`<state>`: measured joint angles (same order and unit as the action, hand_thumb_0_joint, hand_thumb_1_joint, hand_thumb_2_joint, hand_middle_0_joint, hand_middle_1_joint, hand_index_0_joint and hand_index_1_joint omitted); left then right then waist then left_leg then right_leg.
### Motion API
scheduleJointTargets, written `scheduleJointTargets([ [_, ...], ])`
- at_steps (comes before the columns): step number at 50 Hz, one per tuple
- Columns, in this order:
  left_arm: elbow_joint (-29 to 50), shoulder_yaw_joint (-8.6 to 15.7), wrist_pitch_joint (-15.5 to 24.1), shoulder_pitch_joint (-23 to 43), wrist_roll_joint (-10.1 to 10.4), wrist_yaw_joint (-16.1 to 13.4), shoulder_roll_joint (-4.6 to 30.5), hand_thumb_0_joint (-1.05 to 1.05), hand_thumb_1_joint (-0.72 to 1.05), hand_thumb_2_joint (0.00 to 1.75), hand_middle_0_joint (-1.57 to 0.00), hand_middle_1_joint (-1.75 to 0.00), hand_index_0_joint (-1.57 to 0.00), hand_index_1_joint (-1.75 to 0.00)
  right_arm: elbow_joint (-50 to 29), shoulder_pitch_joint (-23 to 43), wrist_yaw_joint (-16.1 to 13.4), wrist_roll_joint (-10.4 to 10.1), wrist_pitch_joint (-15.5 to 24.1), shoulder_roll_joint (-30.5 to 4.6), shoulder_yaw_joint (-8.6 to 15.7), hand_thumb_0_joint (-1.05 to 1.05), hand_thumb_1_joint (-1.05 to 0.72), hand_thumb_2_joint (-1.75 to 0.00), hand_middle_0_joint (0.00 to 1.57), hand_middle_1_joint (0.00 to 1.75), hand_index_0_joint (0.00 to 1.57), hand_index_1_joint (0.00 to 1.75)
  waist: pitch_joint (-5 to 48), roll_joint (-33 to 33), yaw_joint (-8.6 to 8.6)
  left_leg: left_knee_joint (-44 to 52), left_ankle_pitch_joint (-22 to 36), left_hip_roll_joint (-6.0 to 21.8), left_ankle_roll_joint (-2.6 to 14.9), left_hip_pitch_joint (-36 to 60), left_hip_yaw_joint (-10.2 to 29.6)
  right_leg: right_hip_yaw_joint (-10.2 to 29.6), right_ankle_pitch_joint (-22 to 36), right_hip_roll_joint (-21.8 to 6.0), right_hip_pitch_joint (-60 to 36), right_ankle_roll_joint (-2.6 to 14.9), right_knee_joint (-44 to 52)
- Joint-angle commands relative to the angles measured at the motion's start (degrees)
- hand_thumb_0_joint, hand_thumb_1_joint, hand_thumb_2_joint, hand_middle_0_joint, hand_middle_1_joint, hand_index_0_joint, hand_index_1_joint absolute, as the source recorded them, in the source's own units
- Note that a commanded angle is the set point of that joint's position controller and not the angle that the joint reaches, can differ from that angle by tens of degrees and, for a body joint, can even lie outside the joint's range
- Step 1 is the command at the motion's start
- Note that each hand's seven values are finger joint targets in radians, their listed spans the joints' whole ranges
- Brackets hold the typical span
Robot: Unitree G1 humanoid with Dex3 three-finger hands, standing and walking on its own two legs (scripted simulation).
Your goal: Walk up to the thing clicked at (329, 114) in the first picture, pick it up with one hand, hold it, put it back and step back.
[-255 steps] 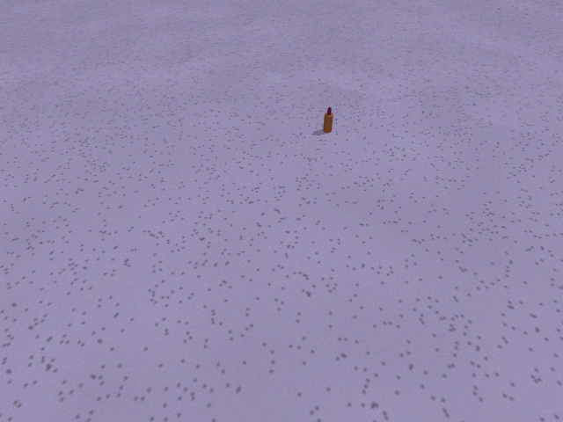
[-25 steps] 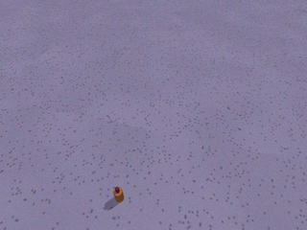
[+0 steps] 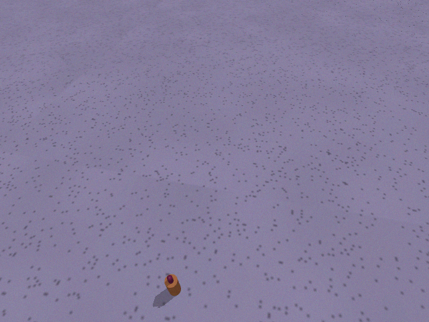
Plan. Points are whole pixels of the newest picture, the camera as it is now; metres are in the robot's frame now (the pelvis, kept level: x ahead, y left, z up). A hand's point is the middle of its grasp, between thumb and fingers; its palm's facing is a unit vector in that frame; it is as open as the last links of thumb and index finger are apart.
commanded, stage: walk up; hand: left
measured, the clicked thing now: (172, 283) +0.41 +0.22 -0.68
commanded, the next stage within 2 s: stand in 0.92 s
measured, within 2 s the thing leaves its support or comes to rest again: neither
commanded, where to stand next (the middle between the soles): +0.06 +0.01 m, yaw +1 degrees
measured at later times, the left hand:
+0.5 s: hand out of the picture +0.09 +0.25 -0.15, palm faces -0.01 -0.95 -0.32, open 7.4 cm
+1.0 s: hand out of the picture +0.10 +0.25 -0.14, palm faces +0.00 -0.95 -0.32, open 7.4 cm
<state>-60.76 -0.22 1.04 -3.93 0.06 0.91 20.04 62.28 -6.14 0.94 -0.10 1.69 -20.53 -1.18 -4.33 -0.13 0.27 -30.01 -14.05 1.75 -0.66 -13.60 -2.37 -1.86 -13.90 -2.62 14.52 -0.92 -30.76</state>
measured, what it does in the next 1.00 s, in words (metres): stands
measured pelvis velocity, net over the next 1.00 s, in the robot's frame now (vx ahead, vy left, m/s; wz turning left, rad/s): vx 0.02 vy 0.00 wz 0.01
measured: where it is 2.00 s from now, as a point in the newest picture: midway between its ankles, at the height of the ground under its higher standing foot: outside the picture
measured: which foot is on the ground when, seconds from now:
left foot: down 0.00-1.00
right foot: down 0.00-1.00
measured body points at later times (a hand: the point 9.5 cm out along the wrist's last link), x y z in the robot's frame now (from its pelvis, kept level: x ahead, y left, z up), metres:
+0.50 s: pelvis +0.01 +0.00 +0.01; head +0.02 +0.01 +0.46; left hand +0.09 +0.30 -0.12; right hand +0.10 -0.30 -0.12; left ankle +0.02 +0.13 -0.73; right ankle +0.03 -0.13 -0.73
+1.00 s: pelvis +0.02 +0.00 +0.01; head +0.02 +0.00 +0.46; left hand +0.10 +0.30 -0.12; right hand +0.11 -0.30 -0.12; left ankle +0.02 +0.13 -0.73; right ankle +0.03 -0.13 -0.73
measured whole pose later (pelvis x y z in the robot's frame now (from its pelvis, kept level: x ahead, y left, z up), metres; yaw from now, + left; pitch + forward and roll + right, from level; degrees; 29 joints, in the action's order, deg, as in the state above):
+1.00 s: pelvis +0.02 +0.00 +0.01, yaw +1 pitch -2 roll +0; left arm -66.4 0.7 0.4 -4.6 -0.8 0.9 19.6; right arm 66.7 -4.3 0.6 0.9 1.0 -19.9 0.0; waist -2.4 0.3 0.2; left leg -18.2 -9.3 1.2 -0.8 -6.9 -1.9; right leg -2.8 -9.3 -2.7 7.5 -1.4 -18.9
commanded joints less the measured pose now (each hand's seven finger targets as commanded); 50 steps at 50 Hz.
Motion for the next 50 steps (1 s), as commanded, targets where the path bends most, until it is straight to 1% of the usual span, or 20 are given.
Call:
scheduleJointTargets([
  [1, 0.8, 2.7, 0.5, 2.9, 0.5, -0.9, 12.6, 0.0, 0.9, 0.9, -0.2, -0.3, -0.2, -0.3, -0.8, 3.1, -1.2, 0.0, 1.2, -13.5, 2.9, 0.0, -0.9, -0.9, 0.2, 0.3, 0.2, 0.3, 6.9, 0.0, -0.82, 9.9, 8.8, 6.3, 2.55, 2.1, 7.1, 5.1, 7.0, -5.0, -5.3, 2.66, 8.7],
  [2, 0.2, 2.7, 0.5, 2.6, 0.6, -0.9, 12.3, 0.0, 0.9, 0.9, -0.2, -0.3, -0.2, -0.3, -0.6, 3.9, -1.1, 0.0, 1.2, -13.0, 2.7, 0.0, -0.9, -0.9, 0.2, 0.3, 0.2, 0.3, 6.4, -0.4, -1.35, 10.3, 9.0, 6.4, 2.38, 2.5, 7.1, 5.0, 6.8, -5.0, -5.5, 2.51, 9.4],
  [5, -0.6, 2.7, 0.5, 3.3, 0.4, -0.8, 12.2, 0.0, 0.9, 0.9, -0.2, -0.3, -0.2, -0.3, 0.1, 4.7, -1.1, 0.1, 1.1, -12.5, 2.7, 0.0, -0.9, -0.9, 0.2, 0.3, 0.2, 0.3, 7.3, 0.2, -1.08, 10.8, 10.8, 6.2, 2.05, 4.5, 6.3, 5.0, 8.3, -5.2, -6.5, 2.27, 11.6],
  [6, -0.6, 2.7, 0.5, 4.5, 0.3, -0.8, 12.2, 0.0, 0.9, 0.9, -0.2, -0.3, -0.2, -0.3, 0.6, 4.3, -1.1, 0.2, 1.1, -12.6, 2.7, 0.0, -0.9, -0.9, 0.2, 0.3, 0.2, 0.3, 8.2, 0.3, -0.6, 11.2, 11.2, 6.2, 1.93, 4.6, 6.1, 5.1, 9.4, -5.6, -7.8, 2.3, 11.7],
  [9, -1.6, 2.6, 0.4, 4.5, 0.2, -0.7, 12.1, 0.0, 0.9, 0.9, -0.2, -0.3, -0.2, -0.3, 0.9, 5.5, -1.1, 0.2, 1.0, -12.6, 2.8, 0.0, -0.9, -0.9, 0.2, 0.3, 0.2, 0.3, 6.9, -0.6, -0.8, 12.7, 9.3, 6.0, 1.75, 4.5, 6.2, 4.8, 8.1, -5.4, -7.3, 1.82, 13.0],
  [11, -1.9, 2.7, 0.3, 4.7, 0.1, -0.6, 12.1, 0.0, 0.9, 0.9, -0.2, -0.3, -0.2, -0.3, 1.1, 5.4, -1.1, 0.3, 0.9, -12.4, 2.9, 0.0, -0.9, -0.9, 0.2, 0.3, 0.2, 0.3, 6.0, -0.8, -0.55, 13.6, 7.6, 6.2, 1.61, 4.3, 6.3, 4.6, 6.1, -5.2, -6.8, 1.83, 13.8],
  [15, -2.4, 2.7, 0.4, 4.3, -0.3, -0.6, 12.1, 0.0, 0.9, 0.9, -0.2, -0.3, -0.2, -0.3, 1.2, 5.8, -1.0, 0.4, 0.7, -12.6, 3.1, 0.0, -0.9, -0.9, 0.2, 0.3, 0.2, 0.3, 6.7, -0.1, -0.4, 13.8, 6.7, 6.1, 1.72, 5.3, 6.2, 4.6, 5.6, -5.2, -7.0, 1.64, 15.2],
  [18, -2.7, 2.8, 0.4, 4.5, -0.2, -0.6, 12.0, 0.0, 0.9, 0.9, -0.2, -0.3, -0.2, -0.3, 1.5, 5.5, -1.1, 0.3, 0.7, -12.6, 3.2, 0.0, -0.9, -0.9, 0.2, 0.3, 0.2, 0.3, 6.9, -0.6, -0.04, 13.9, 8.0, 6.1, 1.42, 6.0, 6.1, 4.5, 6.3, -5.3, -7.1, 1.69, 15.1],
  [19, -2.7, 2.8, 0.4, 4.3, -0.2, -0.6, 11.9, 0.0, 0.9, 0.9, -0.2, -0.3, -0.2, -0.3, 1.7, 5.3, -1.1, 0.4, 0.7, -12.8, 3.3, 0.0, -0.9, -0.9, 0.2, 0.3, 0.2, 0.3, 7.7, -0.5, -0.1, 14.1, 8.1, 6.3, 1.54, 6.3, 6.1, 4.5, 7.1, -5.4, -7.9, 1.74, 15.1],
  [22, -3.0, 2.9, 0.4, 3.7, -0.2, -0.6, 11.8, 0.0, 0.9, 0.9, -0.2, -0.3, -0.2, -0.3, 1.7, 5.6, -1.2, 0.4, 0.7, -12.6, 3.2, 0.0, -0.9, -0.9, 0.2, 0.3, 0.2, 0.3, 7.3, -0.4, -0.31, 14.2, 8.9, 6.2, 1.53, 6.0, 6.0, 4.3, 8.2, -5.4, -8.2, 1.54, 15.1],
  [24, -3.2, 3.0, 0.4, 3.6, -0.2, -0.6, 11.9, 0.0, 0.9, 0.9, -0.2, -0.3, -0.2, -0.3, 1.8, 5.2, -1.2, 0.3, 0.7, -12.3, 3.2, 0.0, -0.9, -0.9, 0.2, 0.3, 0.2, 0.3, 7.4, 0.0, -0.27, 14.1, 10.5, 6.2, 1.39, 6.5, 6.0, 4.3, 9.2, -5.5, -8.3, 1.46, 14.9],
  [28, -3.5, 3.0, 0.2, 2.7, -0.3, -0.7, 11.6, 0.0, 0.9, 0.9, -0.2, -0.3, -0.2, -0.3, 1.6, 5.8, -1.3, 0.3, 0.6, -12.5, 3.4, 0.0, -0.9, -0.9, 0.2, 0.3, 0.2, 0.3, 6.8, -0.3, -0.4, 14.4, 9.7, 6.2, 1.57, 6.8, 6.1, 4.0, 8.6, -5.4, -7.8, 1.3, 15.2],
  [31, -3.4, 3.1, 0.3, 3.1, -0.3, -0.7, 11.8, 0.0, 0.9, 0.9, -0.2, -0.3, -0.2, -0.3, 1.7, 5.1, -1.2, 0.3, 0.5, -12.0, 3.3, 0.0, -0.9, -0.9, 0.2, 0.3, 0.2, 0.3, 6.8, 0.8, -0.21, 14.4, 10.1, 6.1, 1.47, 6.6, 6.1, 4.2, 8.7, -5.5, -8.2, 1.18, 15.4],
  [39, -3.3, 3.3, 0.1, 2.3, -0.4, -0.8, 11.5, 0.0, 0.9, 0.9, -0.2, -0.3, -0.2, -0.3, 1.5, 5.2, -1.4, 0.5, 0.4, -11.9, 3.4, 0.0, -0.9, -0.9, 0.2, 0.3, 0.2, 0.3, 6.0, 0.1, -0.38, 15.0, 10.1, 6.0, 1.31, 6.2, 6.2, 3.8, 8.3, -5.3, -8.0, 1.18, 15.3],
  [40, -3.2, 3.3, 0.1, 2.1, -0.4, -0.8, 11.5, 0.0, 0.9, 0.9, -0.2, -0.3, -0.2, -0.3, 1.5, 5.0, -1.3, 0.4, 0.5, -11.9, 3.5, 0.0, -0.9, -0.9, 0.2, 0.3, 0.2, 0.3, 6.6, 0.0, -0.47, 14.9, 10.4, 6.1, 1.36, 6.5, 6.3, 3.8, 8.5, -5.4, -8.6, 1.21, 15.2],
  [42, -3.1, 3.3, 0.1, 2.2, -0.4, -0.8, 11.4, 0.0, 0.9, 0.9, -0.2, -0.3, -0.2, -0.3, 1.4, 5.3, -1.3, 0.4, 0.4, -11.7, 3.4, 0.0, -0.9, -0.9, 0.2, 0.3, 0.2, 0.3, 5.8, 0.2, -0.52, 15.0, 9.6, 5.9, 1.29, 6.1, 6.3, 3.9, 7.9, -5.3, -7.9, 1.13, 15.4],
  [45, -2.7, 3.4, 0.1, 2.4, -0.5, -0.8, 11.4, 0.0, 0.9, 0.9, -0.2, -0.3, -0.2, -0.3, 1.4, 4.9, -1.3, 0.5, 0.5, -11.8, 3.4, 0.0, -0.9, -0.9, 0.2, 0.3, 0.2, 0.3, 6.2, 0.0, -0.44, 15.2, 8.9, 5.9, 1.32, 5.6, 6.4, 3.9, 7.9, -5.4, -8.5, 1.2, 15.3],
  [46, -2.2, 3.0, 0.2, 2.1, -0.6, -1.0, 11.9, 0.0, 0.9, 0.9, -0.2, -0.3, -0.2, -0.3, 0.8, 5.2, -1.3, 0.9, 0.3, -11.3, 3.4, 0.0, -0.9, -0.9, 0.2, 0.3, 0.2, 0.3, 6.4, -0.5, -0.29, 15.7, 11.3, 6.7, 0.78, 6.9, 6.4, 4.0, 7.9, -5.8, -8.3, 1.53, 14.7],
  [49, -2.0, 2.8, 0.5, 2.0, -0.6, -1.1, 11.8, 0.0, 0.9, 0.9, -0.2, -0.3, -0.2, -0.3, 0.9, 5.1, -1.3, 0.8, 0.3, -11.3, 3.4, 0.0, -0.9, -0.9, 0.2, 0.3, 0.2, 0.3, 6.8, -0.5, -0.31, 15.3, 13.3, 6.7, 0.6, 7.4, 6.3, 4.0, 9.3, -5.8, -8.4, 1.39, 14.8],
  [50, -2.0, 2.8, 0.5, 2.3, -0.5, -1.1, 11.8, 0.0, 0.9, 0.9, -0.2, -0.3, -0.2, -0.3, 0.8, 4.8, -1.3, 0.7, 0.2, -11.6, 3.5, 0.0, -0.9, -0.9, 0.2, 0.3, 0.2, 0.3, 6.5, -0.6, -0.1, 15.2, 12.1, 6.4, 0.64, 6.8, 6.1, 4.2, 9.0, -5.9, -8.9, 1.34, 15.1],
])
